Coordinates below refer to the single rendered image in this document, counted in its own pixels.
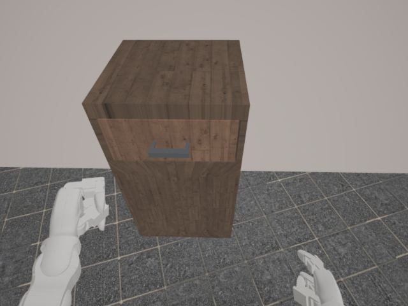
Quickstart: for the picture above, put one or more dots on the robot right hand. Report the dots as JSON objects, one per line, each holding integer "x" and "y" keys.
{"x": 320, "y": 289}

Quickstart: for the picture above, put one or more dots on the robot left forearm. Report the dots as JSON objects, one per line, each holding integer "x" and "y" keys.
{"x": 55, "y": 272}

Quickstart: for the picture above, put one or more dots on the robot left hand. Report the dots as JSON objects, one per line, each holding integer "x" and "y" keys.
{"x": 69, "y": 206}

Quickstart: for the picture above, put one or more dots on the cabinet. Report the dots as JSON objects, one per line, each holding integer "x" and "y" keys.
{"x": 175, "y": 79}

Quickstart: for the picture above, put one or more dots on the handle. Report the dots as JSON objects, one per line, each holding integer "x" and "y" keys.
{"x": 168, "y": 153}

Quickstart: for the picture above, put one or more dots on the drawer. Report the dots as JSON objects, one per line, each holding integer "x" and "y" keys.
{"x": 209, "y": 140}

